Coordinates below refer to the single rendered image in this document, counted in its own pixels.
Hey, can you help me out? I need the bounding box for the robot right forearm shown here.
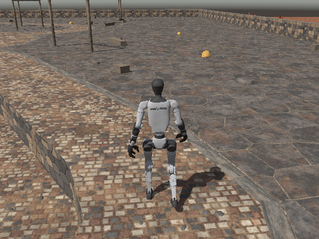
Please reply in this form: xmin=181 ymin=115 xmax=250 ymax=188
xmin=178 ymin=119 xmax=186 ymax=135

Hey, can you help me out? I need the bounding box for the robot left thigh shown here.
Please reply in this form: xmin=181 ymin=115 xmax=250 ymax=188
xmin=143 ymin=138 xmax=153 ymax=170

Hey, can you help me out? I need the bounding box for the right robot hand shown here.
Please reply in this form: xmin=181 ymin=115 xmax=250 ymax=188
xmin=176 ymin=133 xmax=187 ymax=142

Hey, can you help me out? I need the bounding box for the robot right upper arm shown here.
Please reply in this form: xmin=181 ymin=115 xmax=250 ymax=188
xmin=169 ymin=100 xmax=183 ymax=126

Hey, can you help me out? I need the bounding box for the robot left foot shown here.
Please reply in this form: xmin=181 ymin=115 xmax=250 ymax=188
xmin=146 ymin=188 xmax=153 ymax=200

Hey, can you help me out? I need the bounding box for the robot left forearm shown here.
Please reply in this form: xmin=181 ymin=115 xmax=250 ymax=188
xmin=129 ymin=122 xmax=140 ymax=146

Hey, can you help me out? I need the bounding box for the left robot hand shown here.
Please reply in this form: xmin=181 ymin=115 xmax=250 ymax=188
xmin=128 ymin=145 xmax=139 ymax=158

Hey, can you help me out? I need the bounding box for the robot left upper arm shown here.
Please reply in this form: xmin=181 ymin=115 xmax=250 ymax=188
xmin=135 ymin=101 xmax=148 ymax=129

